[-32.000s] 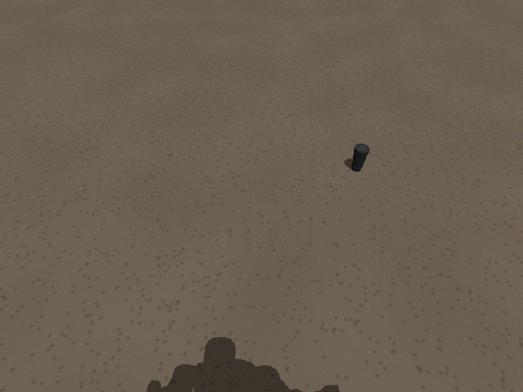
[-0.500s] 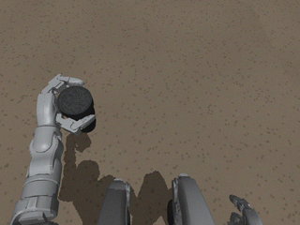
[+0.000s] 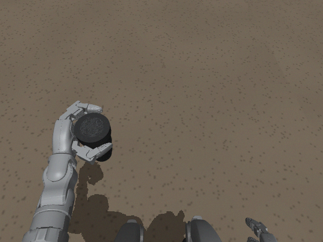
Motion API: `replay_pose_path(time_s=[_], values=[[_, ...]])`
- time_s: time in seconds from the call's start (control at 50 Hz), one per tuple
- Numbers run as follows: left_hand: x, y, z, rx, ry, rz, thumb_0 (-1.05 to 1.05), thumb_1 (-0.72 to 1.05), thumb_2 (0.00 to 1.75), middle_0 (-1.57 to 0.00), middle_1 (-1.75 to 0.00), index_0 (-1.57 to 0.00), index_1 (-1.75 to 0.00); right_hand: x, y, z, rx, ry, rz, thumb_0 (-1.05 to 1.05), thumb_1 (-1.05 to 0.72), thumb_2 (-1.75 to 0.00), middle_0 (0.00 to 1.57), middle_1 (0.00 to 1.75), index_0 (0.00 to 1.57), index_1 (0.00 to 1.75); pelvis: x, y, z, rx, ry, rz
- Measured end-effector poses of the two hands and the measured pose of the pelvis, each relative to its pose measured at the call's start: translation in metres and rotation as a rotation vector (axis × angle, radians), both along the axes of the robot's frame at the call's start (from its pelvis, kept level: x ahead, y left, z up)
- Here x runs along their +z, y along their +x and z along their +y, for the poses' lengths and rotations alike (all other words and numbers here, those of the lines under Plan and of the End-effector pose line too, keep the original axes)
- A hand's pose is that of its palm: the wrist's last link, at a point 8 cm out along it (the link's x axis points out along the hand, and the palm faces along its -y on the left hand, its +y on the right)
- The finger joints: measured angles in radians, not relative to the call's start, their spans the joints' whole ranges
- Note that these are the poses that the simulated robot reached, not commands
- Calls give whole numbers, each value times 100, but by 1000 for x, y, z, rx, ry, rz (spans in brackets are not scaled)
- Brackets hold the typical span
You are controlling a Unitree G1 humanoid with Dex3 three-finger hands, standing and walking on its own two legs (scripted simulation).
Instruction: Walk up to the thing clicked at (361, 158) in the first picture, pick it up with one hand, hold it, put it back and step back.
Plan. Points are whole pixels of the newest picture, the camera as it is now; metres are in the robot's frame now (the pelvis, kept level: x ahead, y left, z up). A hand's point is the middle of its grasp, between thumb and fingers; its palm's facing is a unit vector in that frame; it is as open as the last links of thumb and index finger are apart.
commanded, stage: lift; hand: left
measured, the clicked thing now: (98, 141) +0.38 +0.18 -0.01
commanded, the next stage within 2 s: hold in 0.62 s
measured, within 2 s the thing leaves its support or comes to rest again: neither
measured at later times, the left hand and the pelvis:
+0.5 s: hand (92, 124) +0.37 +0.17 +0.08, palm faces +0.07 -1.00 -0.02, open 10.8 cm; pelvis +0.02 -0.01 +0.04, yaw +0 degrees
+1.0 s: hand (91, 119) +0.37 +0.16 +0.11, palm faces +0.06 -1.00 +0.00, open 10.7 cm; pelvis +0.02 -0.01 +0.06, yaw +0 degrees
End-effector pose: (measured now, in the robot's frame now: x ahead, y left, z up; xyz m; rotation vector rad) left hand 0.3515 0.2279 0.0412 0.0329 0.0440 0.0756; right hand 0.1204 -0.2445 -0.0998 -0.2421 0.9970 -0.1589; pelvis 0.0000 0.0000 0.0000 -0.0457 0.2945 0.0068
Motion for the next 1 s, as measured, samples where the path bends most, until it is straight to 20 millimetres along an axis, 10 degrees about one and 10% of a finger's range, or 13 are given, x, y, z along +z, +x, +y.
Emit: replay_pose_path(time_s=[1.0], values=[[65,-6,-14,-11,-30,-33,-8,-47,107,-72,-102,-68,-104,55,19,-8,-12,17,-46,1,-93,-90,20,30,20,30,55,23,-9,-4,22,-151]])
